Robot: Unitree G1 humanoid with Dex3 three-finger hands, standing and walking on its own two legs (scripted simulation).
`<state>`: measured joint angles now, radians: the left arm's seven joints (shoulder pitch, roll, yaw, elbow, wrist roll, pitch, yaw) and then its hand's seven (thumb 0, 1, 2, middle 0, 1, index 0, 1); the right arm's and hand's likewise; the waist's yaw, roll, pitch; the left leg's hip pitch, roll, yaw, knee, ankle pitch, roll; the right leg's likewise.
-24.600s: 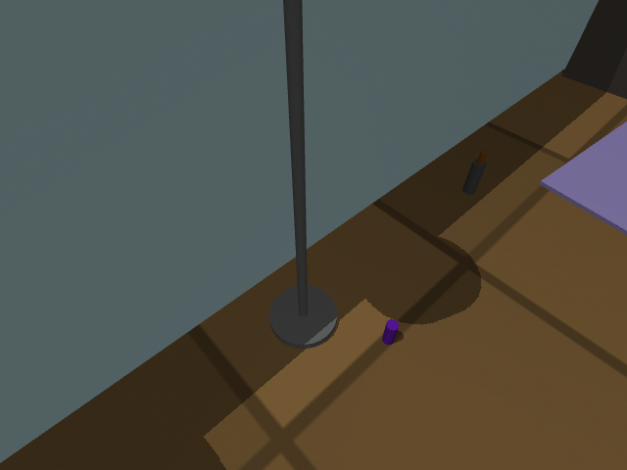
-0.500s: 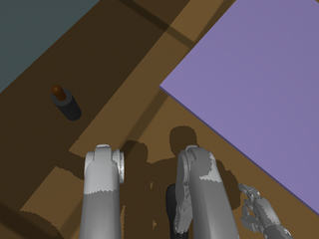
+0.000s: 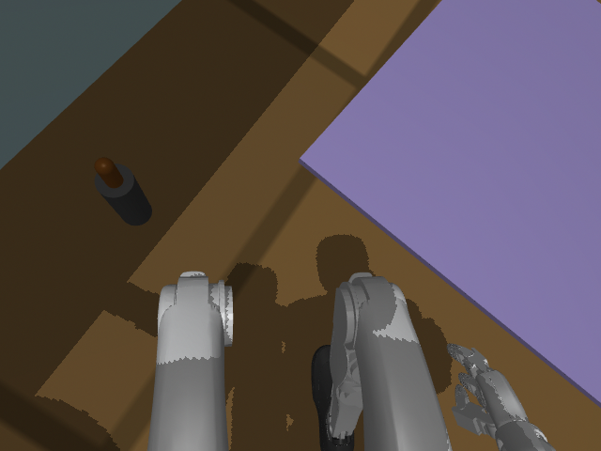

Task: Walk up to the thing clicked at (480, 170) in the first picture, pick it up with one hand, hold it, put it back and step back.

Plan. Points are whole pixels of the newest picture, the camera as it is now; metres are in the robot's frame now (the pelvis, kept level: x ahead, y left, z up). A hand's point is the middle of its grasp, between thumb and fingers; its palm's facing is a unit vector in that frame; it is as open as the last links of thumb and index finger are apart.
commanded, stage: go down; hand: left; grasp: from above
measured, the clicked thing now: (122, 191) +0.49 +0.29 -0.27
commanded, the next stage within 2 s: none
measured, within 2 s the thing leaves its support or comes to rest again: neither
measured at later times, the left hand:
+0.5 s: hand out of the picture +0.36 +0.45 +0.04, palm faces +0.31 -0.95 -0.06, open 17.3 cm
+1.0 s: hand out of the picture +0.36 +0.46 +0.03, palm faces +0.31 -0.95 -0.05, open 17.4 cm
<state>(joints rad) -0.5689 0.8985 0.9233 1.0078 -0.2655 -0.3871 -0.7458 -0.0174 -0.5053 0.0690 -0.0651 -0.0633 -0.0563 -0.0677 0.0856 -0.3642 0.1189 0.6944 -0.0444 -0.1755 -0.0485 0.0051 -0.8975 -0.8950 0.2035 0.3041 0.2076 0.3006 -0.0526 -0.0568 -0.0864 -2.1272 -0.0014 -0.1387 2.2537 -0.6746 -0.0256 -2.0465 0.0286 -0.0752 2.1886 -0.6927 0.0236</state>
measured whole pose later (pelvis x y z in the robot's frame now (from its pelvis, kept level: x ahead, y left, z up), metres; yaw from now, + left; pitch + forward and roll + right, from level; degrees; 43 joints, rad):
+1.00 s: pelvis +0.00 +0.00 -0.01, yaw +0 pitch +31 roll -7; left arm -0.60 0.95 0.94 1.04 -0.27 -0.39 -0.78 -0.02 -0.53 0.07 -0.06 -0.07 -0.06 -0.07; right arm 0.08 -0.38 0.14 0.68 -0.05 -0.18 -0.05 0.01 -0.89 -0.89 0.20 0.30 0.21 0.30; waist -0.06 -0.07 -0.06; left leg -2.15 0.00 -0.15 2.28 -0.68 -0.03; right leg -2.06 0.03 -0.08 2.21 -0.69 0.02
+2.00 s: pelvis +0.00 +0.00 -0.01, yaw -1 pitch +31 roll -8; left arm -0.61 0.97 0.94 1.06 -0.28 -0.38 -0.80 -0.02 -0.56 0.06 -0.06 -0.08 -0.07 -0.08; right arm 0.08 -0.38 0.15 0.70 -0.05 -0.17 -0.05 0.00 -0.89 -0.89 0.20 0.30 0.21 0.30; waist -0.06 -0.07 -0.05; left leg -2.16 0.00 -0.15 2.30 -0.68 -0.03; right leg -2.07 0.03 -0.09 2.22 -0.70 0.02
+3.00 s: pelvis +0.00 +0.00 -0.02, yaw -1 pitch +30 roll -8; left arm -0.62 1.00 0.95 1.10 -0.28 -0.39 -0.82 -0.02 -0.59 0.06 -0.06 -0.09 -0.07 -0.08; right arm 0.09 -0.38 0.16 0.70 -0.05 -0.17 -0.04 0.00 -0.88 -0.89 0.21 0.30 0.21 0.30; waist -0.07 -0.07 -0.04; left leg -2.16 0.00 -0.16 2.31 -0.68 -0.03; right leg -2.08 0.03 -0.09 2.24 -0.69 0.02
